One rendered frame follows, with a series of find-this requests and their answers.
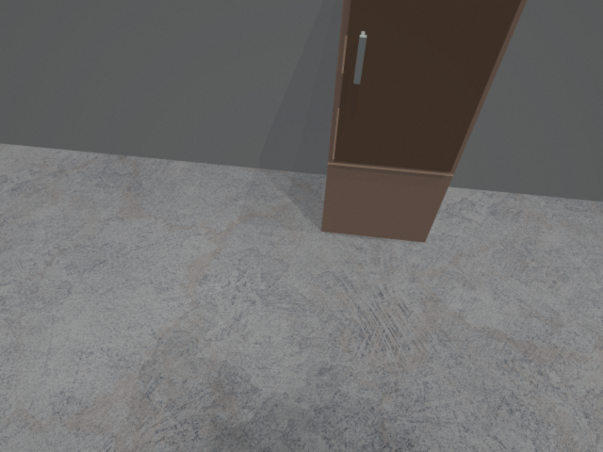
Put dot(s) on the cupboard door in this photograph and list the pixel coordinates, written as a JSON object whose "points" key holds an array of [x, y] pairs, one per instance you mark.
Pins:
{"points": [[426, 66]]}

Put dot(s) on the handle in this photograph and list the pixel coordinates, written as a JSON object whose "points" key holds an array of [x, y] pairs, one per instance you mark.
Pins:
{"points": [[360, 58]]}

